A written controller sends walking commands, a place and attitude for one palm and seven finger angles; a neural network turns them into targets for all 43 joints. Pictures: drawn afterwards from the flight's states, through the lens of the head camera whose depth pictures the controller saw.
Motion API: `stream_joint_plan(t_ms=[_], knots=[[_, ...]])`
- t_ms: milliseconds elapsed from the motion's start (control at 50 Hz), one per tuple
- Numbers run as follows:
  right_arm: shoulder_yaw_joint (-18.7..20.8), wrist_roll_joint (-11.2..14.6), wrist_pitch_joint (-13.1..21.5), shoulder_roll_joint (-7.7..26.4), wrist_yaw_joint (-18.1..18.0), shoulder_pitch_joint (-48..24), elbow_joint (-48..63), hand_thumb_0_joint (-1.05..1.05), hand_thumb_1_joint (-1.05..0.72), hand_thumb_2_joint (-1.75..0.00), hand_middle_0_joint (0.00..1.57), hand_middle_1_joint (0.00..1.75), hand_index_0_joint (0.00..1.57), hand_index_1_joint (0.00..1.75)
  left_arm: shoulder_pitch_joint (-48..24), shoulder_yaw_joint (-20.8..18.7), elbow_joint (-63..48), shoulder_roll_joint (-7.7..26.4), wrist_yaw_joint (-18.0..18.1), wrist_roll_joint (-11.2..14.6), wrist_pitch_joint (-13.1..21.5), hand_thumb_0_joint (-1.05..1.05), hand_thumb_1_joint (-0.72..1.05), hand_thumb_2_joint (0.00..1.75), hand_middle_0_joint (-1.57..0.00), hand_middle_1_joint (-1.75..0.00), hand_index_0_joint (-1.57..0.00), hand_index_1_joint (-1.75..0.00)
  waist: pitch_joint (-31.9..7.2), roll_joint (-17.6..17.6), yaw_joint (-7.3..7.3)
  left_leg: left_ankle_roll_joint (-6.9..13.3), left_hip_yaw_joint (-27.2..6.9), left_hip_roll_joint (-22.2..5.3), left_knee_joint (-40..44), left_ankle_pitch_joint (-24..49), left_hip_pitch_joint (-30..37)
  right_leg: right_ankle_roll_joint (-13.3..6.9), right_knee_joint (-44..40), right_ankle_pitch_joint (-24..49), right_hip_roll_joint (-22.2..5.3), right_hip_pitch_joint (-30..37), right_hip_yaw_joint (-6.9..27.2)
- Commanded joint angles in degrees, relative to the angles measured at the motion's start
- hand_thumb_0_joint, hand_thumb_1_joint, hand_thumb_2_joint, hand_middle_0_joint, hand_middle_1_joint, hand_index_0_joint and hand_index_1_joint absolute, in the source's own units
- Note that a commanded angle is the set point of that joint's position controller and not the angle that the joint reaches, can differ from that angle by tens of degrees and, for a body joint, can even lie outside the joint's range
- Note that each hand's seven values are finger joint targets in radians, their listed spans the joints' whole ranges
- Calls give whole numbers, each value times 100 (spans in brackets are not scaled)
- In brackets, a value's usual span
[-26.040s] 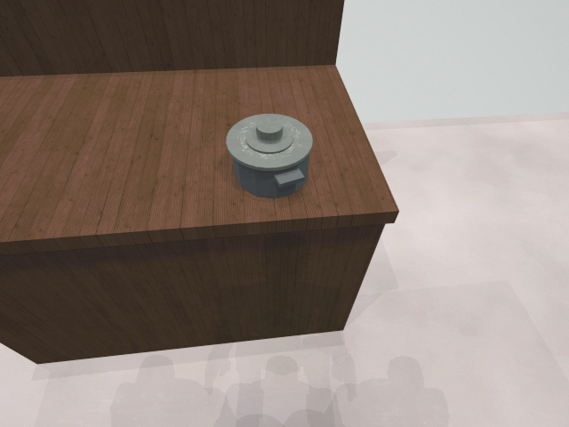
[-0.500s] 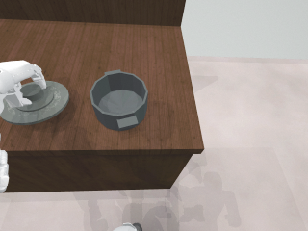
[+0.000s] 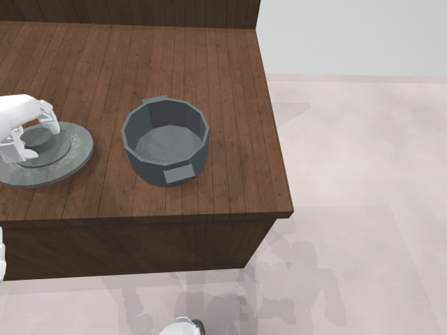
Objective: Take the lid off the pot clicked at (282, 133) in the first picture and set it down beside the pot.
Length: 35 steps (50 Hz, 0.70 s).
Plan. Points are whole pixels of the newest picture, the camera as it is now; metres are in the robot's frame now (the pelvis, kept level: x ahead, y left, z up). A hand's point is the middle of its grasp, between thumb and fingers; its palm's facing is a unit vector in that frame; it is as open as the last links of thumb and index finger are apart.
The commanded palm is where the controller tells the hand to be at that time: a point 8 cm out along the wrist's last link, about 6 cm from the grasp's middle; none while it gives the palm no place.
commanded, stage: lower the lid onto the table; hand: left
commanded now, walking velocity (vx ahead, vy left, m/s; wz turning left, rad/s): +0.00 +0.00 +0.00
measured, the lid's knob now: (38, 140) +0.46 +0.34 +0.03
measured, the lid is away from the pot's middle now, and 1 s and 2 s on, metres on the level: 0.23 0.24 0.24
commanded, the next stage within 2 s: open the fingers wide in 0.52 s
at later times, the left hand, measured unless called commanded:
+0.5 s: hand (27, 151) +0.42 +0.34 +0.04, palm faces -0.49 -0.12 -0.87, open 8.7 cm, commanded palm +0.47 +0.33 +0.09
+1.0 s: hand (27, 160) +0.41 +0.35 +0.03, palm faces -0.45 -0.11 -0.89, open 8.7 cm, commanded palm +0.45 +0.34 +0.09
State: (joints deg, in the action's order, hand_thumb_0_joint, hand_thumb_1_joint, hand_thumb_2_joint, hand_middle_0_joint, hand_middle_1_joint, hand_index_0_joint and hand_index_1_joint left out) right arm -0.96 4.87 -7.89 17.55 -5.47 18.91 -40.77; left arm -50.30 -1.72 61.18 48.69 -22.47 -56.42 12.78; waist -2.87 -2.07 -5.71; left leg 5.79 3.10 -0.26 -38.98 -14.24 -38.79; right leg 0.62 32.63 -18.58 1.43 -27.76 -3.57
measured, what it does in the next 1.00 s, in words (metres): stands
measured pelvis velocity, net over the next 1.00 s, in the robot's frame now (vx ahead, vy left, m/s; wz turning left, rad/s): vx -0.02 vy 0.01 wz -0.01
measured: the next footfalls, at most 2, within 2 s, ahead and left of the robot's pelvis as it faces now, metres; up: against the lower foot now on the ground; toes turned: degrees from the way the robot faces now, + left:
none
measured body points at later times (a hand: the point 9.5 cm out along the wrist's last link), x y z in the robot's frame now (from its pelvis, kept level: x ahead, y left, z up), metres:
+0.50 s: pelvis -0.01 +0.01 -0.01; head +0.08 +0.04 +0.43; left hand +0.45 +0.35 +0.09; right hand +0.00 -0.29 -0.11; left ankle +0.04 +0.05 -0.72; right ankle -0.04 -0.14 -0.72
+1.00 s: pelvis -0.02 +0.01 -0.02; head +0.07 +0.04 +0.42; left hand +0.43 +0.35 +0.08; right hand +0.00 -0.27 -0.12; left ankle +0.04 +0.05 -0.72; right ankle -0.04 -0.14 -0.72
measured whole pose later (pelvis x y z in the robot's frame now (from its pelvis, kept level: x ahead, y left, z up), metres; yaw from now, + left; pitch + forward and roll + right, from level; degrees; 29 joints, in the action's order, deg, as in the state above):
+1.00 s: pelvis -0.02 +0.01 -0.02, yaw +0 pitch +15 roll -6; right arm -1.1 4.4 -8.5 17.0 -4.3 18.9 -39.5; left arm -50.5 -1.0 63.2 45.8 -15.6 -58.2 12.0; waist -4.5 -2.3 -5.9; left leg 7.0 3.2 -0.3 -44.8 -14.9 -45.7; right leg -0.4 39.8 -20.2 1.4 -35.1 -3.4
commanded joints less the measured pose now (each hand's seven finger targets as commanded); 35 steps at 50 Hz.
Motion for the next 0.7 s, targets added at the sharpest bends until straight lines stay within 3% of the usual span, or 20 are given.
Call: stream_joint_plan(t_ms=[0, 40, 60, 80, 120, 180, 240, 300, 340, 360, 380, 440, 500, 540, 560, 580, 600, 620, 640, 680], knots=[[411, -51, 67, 1167, -92, 581, 301, 0, -90, -90, 20, 30, 20, 30, -2695, -524, -1156, 1965, 311, 194, 23, 0, 56, 111, -89, -103, -73, -93, -2577, -856, -74, -98, -803, -141, 149, 2167, 3748, -328, -368, 898, 327, -1193, -105], [389, -15, 93, 1170, -95, 573, 292, 0, -90, -90, 20, 30, 20, 30, -2673, -334, -991, 1751, 335, 182, 18, 0, 56, 111, -89, -103, -73, -93, -2283, -758, -94, -103, -814, -171, 220, 1881, 3522, -350, -345, 762, 313, -1346, -120], [397, -44, 60, 1213, -96, 591, 248, 0, -90, -90, 20, 30, 20, 30, -2793, -524, -1067, 2030, 388, 116, 14, 0, 56, 111, -89, -103, -73, -93, -2322, -822, -71, -98, -828, -167, 203, 1736, 3524, -358, -336, 693, 316, -1337, -111], [385, -31, 76, 1173, -85, 586, 279, 0, -90, -90, 20, 30, 20, 30, -2784, -335, -948, 1845, 421, 65, -27, 0, 56, 111, -89, -103, -73, -93, -2307, -829, -103, -110, -835, -146, 230, 1563, 3472, -362, -327, 587, 319, -1364, -107], [378, -26, 101, 1189, -107, 594, 281, 0, -90, -90, 20, 30, 20, 30, -2764, -373, -871, 1926, 474, 16, -23, 0, 56, 111, -89, -103, -73, -93, -2222, -781, -118, -107, -839, -152, 252, 1169, 3324, -367, -323, 446, 309, -1413, -100], [367, -44, 117, 1178, -135, 594, 327, 0, -90, -90, 20, 30, 20, 30, -2858, -659, -1103, 2298, 570, -32, 26, 0, 56, 111, -89, -103, -73, -93, -2629, -970, -40, -108, -830, -135, 176, 1411, 3443, -379, -256, 601, 295, -1210, -67], [347, -48, 157, 1170, -160, 593, 357, 0, -90, -90, 20, 30, 20, 30, -2891, -537, -1219, 2109, 582, 7, 61, 0, 56, 111, -89, -103, -73, -93, -2701, -1119, -52, -142, -876, -179, 163, 1644, 3549, -382, -207, 664, 292, -1351, -85], [380, -67, 158, 1190, -144, 665, 264, 0, -90, -90, 20, 30, 20, 30, -3031, -339, -1183, 1869, 611, -30, 17, 0, 56, 111, -89, -103, -73, -93, -2526, -1262, -119, -193, -1017, -231, 198, 1358, 3678, -381, -196, 401, 301, -1712, -120], [366, -57, 196, 1168, -140, 681, 273, 0, -90, -90, 20, 30, 20, 30, -2768, -325, -935, 1767, 609, -8, 18, 0, 56, 111, -89, -103, -73, -93, -2423, -1118, -104, -168, -991, -226, 152, 1427, 3577, -387, -173, 418, 309, -1751, -112], [368, -86, 155, 1220, -141, 738, 248, 0, -90, -90, 20, 30, 20, 30, -2754, -478, -843, 1977, 618, -23, 16, 0, 56, 111, -89, -103, -73, -93, -2464, -988, -100, -172, -1020, -209, 122, 1372, 3504, -382, -140, 395, 322, -1721, -116], [373, -80, 141, 1207, -132, 727, 254, 0, -90, -90, 20, 30, 20, 30, -2830, -419, -840, 1934, 629, -30, -15, 0, 56, 111, -89, -103, -73, -93, -2494, -969, -119, -167, -982, -194, 117, 1299, 3421, -380, -130, 390, 315, -1686, -108], [376, -64, 148, 1201, -117, 738, 260, 0, -90, -90, 20, 30, 20, 30, -2787, -115, -715, 1492, 596, 0, -46, 0, 56, 111, -89, -103, -73, -93, -2308, -793, -182, -166, -1030, -219, 130, 1148, 3283, -376, -82, 325, 313, -1890, -118], [417, -85, 116, 1220, -82, 829, 185, 0, -90, -90, 20, 30, 20, 30, -2897, -41, -672, 1443, 615, -75, -87, 0, 56, 111, -89, -103, -73, -93, -2335, -883, -205, -188, -1105, -232, 80, 975, 3389, -377, -22, 177, 330, -2136, -117], [388, -89, 132, 1192, -88, 821, 237, 0, -90, -90, 20, 30, 20, 30, -2710, -173, -557, 1539, 599, -76, -46, 0, 56, 111, -89, -103, -73, -93, -2358, -817, -151, -173, -1050, -210, 0, 1184, 3235, -389, 31, 270, 335, -2064, -104], [379, -96, 101, 1219, -92, 863, 225, 0, -90, -90, 20, 30, 20, 30, -2636, -209, -355, 1625, 603, -76, -54, 0, 56, 111, -89, -103, -73, -93, -2306, -597, -196, -160, -1035, -175, -51, 1038, 3064, -373, 65, 225, 353, -2035, -114], [378, -88, 83, 1219, -82, 834, 225, 0, -90, -90, 20, 30, 20, 30, -2783, -144, -383, 1608, 596, -70, -85, 0, 56, 111, -89, -103, -73, -93, -2258, -619, -219, -144, -985, -169, -47, 840, 2917, -368, 68, 175, 337, -2024, -109], [438, -87, 92, 1093, 10, 795, 465, 0, -90, -90, 20, 30, 20, 30, -1412, -496, -251, 1555, 570, -10, -48, 0, 56, 111, -89, -103, -73, -93, -2468, -639, 150, -212, -1022, -102, 3, 1118, 3030, -426, 86, 177, 354, -1731, -154], [463, -138, 24, 1141, 35, 685, 466, 0, -90, -90, 20, 30, 20, 30, -1628, -503, -846, 1556, 592, -15, 63, 0, 55, 110, -87, -103, -72, -93, -2561, -688, 78, -232, -994, -177, -13, 1276, 3133, -430, 72, 273, 345, -1785, -128], [470, -146, -1, 1100, 36, 668, 471, 0, -90, -90, 20, 30, 20, 30, -1676, -499, -1034, 1480, 596, -29, 163, 0, 53, 108, -86, -103, -71, -94, -2782, -989, 134, -298, -1077, -215, -62, 1799, 3443, -442, 155, 372, 348, -1888, -122], [485, -157, -96, 1135, 55, 667, 375, 0, -90, -90, 20, 30, 20, 30, -2141, -319, -1015, 1437, 691, -82, 121, 0, 51, 104, -83, -103, -68, -94, -2451, -826, -65, -263, -1120, -248, -49, 1280, 3290, -396, 108, 153, 366, -2136, -128]])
